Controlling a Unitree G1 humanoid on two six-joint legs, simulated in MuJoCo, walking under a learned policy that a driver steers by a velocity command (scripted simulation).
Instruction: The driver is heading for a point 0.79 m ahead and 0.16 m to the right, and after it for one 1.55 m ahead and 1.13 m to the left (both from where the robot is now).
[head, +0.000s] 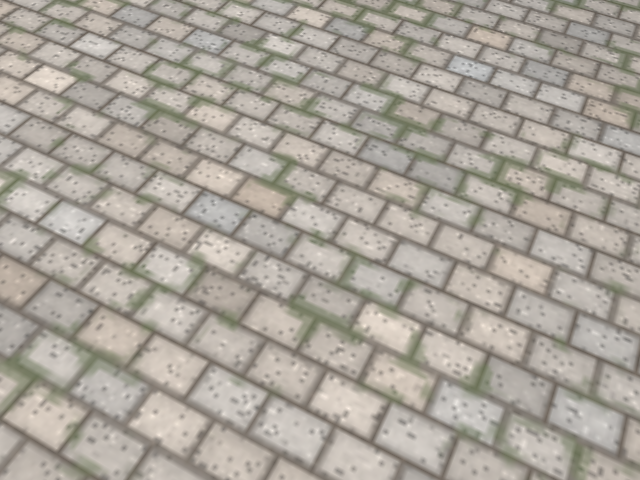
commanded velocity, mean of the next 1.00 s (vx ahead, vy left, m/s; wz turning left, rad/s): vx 0.50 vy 0.00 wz -0.20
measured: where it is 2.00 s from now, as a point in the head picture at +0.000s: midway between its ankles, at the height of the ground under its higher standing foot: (364, 354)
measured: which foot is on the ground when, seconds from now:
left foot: down 0.00-0.22, up 0.24-0.72, down 0.74-1.00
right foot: up 0.00-0.20, down 0.22-0.74, up 0.76-1.00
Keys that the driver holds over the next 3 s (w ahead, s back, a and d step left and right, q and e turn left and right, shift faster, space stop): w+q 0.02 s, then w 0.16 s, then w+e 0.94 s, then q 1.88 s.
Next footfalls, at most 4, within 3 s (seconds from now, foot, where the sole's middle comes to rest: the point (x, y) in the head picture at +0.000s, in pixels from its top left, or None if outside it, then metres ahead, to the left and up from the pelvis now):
0.22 right None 0.31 -0.12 -0.78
0.74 left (279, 429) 0.57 0.06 -0.78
1.24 right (404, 347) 0.75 -0.23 -0.78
1.74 left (318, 332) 0.80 -0.03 -0.78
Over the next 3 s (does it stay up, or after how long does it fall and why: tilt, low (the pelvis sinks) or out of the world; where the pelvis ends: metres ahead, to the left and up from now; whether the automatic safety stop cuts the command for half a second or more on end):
stays up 0.69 -0.10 0.00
